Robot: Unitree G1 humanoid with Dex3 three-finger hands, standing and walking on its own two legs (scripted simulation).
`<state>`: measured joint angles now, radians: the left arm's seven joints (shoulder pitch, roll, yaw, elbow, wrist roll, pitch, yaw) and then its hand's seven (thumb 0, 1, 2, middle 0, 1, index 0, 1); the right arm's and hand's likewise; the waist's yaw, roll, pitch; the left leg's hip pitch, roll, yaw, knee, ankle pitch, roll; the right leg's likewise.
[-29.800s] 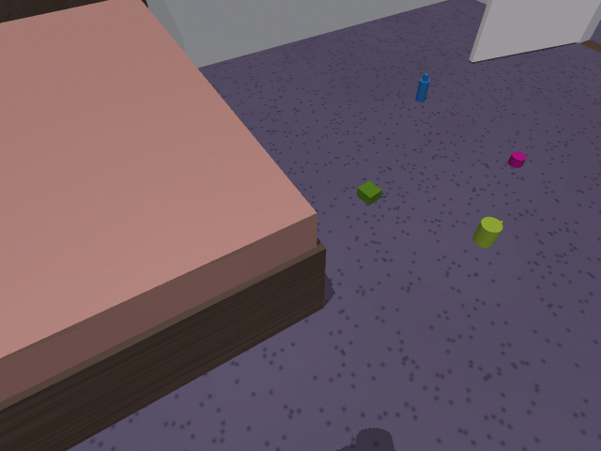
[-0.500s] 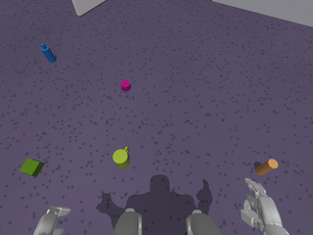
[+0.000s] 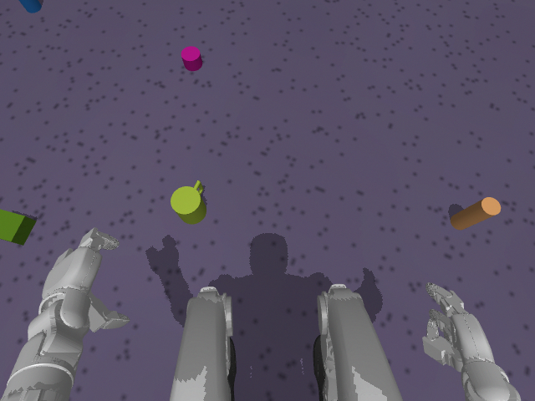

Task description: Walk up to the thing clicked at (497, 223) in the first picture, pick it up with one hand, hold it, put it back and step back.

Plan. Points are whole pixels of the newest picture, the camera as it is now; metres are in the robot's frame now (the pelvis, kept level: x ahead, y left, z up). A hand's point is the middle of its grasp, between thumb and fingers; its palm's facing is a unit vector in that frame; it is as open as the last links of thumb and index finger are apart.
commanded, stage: rise first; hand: left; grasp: from above
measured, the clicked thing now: (192, 200) +0.56 +0.23 -0.50
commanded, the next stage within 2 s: none
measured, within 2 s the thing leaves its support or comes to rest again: neither
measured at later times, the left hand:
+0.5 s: hand (137, 232) +0.41 +0.29 -0.27, palm faces -0.47 -0.12 -0.88, open 13.9 cm
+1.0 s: hand (151, 213) +0.47 +0.28 -0.33, palm faces -0.44 -0.01 -0.90, open 14.2 cm
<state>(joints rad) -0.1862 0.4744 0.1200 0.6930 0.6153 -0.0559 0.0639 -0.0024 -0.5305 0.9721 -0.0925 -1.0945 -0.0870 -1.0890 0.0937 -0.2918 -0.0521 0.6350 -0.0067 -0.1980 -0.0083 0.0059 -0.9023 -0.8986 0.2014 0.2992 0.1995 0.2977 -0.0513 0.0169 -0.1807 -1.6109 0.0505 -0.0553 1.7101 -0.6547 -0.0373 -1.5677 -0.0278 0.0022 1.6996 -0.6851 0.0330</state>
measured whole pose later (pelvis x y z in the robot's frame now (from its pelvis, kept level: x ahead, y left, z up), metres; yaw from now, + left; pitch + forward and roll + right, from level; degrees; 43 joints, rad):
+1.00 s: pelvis -0.04 +0.02 -0.18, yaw -6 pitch +35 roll -9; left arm -1.05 0.84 0.10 1.42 1.29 -0.23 0.28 0.00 -0.54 1.01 -0.08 -1.03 -0.08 -1.02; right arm 0.18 -0.25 0.07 0.71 -0.13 0.00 0.10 0.00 -0.92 -0.90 0.20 0.30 0.20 0.30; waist -0.26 -0.01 -0.06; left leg -2.26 0.03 -0.15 2.29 -0.66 -0.01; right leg -2.15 0.01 -0.02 2.21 -0.68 0.06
